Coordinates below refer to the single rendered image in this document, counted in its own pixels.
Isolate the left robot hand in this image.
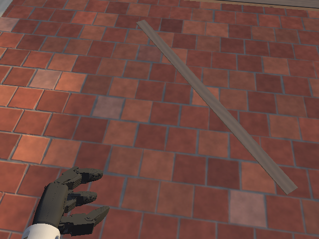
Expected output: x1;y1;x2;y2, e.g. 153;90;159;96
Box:
32;166;110;236

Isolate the robot left forearm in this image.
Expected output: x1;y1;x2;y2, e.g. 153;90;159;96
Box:
21;223;61;239

